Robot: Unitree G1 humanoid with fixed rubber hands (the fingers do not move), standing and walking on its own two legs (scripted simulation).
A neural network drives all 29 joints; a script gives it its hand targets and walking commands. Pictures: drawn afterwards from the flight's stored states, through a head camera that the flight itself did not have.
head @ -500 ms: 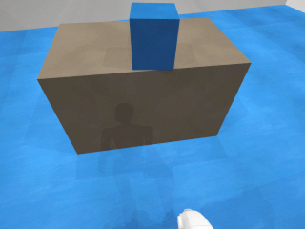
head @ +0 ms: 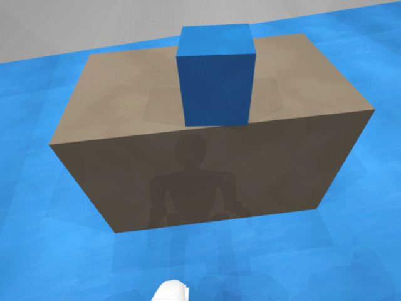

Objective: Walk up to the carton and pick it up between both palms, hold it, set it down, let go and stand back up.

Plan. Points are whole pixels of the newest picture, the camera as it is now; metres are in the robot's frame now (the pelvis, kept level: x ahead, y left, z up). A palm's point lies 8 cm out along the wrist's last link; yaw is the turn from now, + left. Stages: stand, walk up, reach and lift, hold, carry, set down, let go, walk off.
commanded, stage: walk up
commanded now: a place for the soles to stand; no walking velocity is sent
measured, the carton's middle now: (215, 77) +0.76 +0.01 +0.05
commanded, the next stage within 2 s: none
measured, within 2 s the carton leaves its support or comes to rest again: neither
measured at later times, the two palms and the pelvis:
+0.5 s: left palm (88, 286) +0.19 +0.31 -0.14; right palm out of the picture +0.15 -0.20 -0.10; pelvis +0.16 +0.05 +0.00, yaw +2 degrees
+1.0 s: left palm (118, 240) +0.29 +0.26 -0.14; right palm (317, 257) +0.26 -0.23 -0.14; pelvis +0.18 +0.02 -0.02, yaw +1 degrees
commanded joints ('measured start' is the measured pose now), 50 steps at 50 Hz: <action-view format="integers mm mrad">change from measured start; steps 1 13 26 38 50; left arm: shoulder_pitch -22 100 -73 -248 -281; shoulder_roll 109 179 40 139 140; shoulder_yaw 15 -6 -38 2 -18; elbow -45 -62 -52 -84 -80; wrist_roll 20 36 13 -37 -15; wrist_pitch -21 69 73 108 138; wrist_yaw -15 -41 -15 17 -7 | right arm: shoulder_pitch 40 202 85 88 54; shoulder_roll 50 -195 -23 -44 -94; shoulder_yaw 28 -40 28 39 5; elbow -30 7 24 16 8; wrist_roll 0 43 37 40 42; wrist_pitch -2 -12 -34 71 32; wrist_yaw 26 -61 -44 -66 -53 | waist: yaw -80 -121 -35 -41 -49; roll -115 178 222 -232 95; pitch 74 41 -1 -97 -133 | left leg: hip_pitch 129 426 299 229 318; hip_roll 4 408 64 -17 137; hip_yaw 118 -719 115 11 -202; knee -345 -1024 -762 -172 -834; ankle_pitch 245 -515 828 -376 -136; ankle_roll -9 232 65 6 99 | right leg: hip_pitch -223 -549 -251 -199 -272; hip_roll -102 -34 6 -260 -75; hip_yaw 51 95 41 399 225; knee -238 724 342 -198 31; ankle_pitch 49 -326 170 154 -139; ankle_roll -86 58 85 -202 25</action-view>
